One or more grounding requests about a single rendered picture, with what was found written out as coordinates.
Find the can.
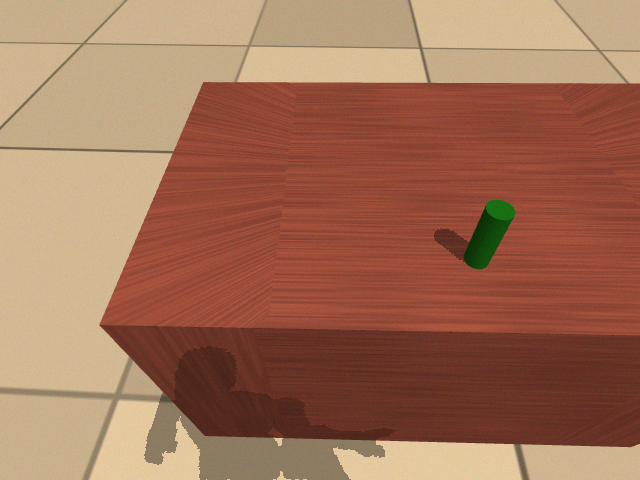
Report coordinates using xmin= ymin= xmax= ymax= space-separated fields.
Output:
xmin=464 ymin=200 xmax=515 ymax=269

